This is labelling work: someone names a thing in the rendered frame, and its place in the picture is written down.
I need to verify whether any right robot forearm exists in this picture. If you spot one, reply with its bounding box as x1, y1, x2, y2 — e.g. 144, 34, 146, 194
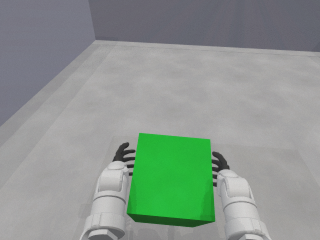
216, 169, 272, 240

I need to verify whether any right robot hand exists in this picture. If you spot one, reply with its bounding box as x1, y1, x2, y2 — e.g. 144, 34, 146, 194
211, 151, 230, 187

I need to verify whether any left robot hand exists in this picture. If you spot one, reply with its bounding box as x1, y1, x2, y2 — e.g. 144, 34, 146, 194
112, 142, 136, 176

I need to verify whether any left robot forearm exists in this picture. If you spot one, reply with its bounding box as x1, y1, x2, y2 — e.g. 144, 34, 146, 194
79, 161, 129, 240

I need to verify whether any carton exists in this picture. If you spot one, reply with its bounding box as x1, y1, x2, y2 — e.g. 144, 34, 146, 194
126, 133, 215, 228

